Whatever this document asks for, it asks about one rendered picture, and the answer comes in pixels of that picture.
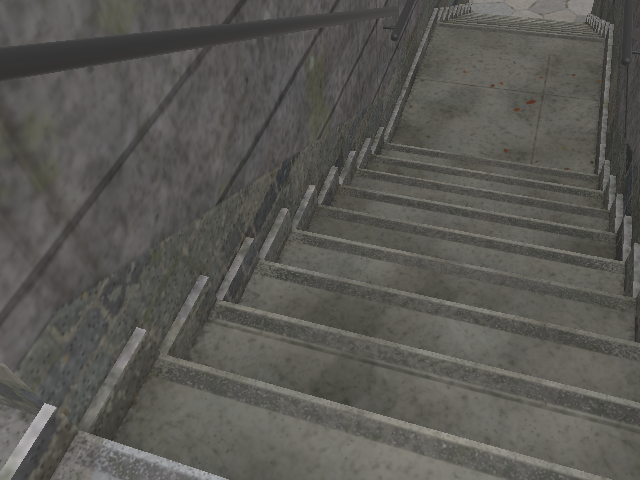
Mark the stairs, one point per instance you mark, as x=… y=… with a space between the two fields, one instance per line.
x=525 y=23
x=447 y=317

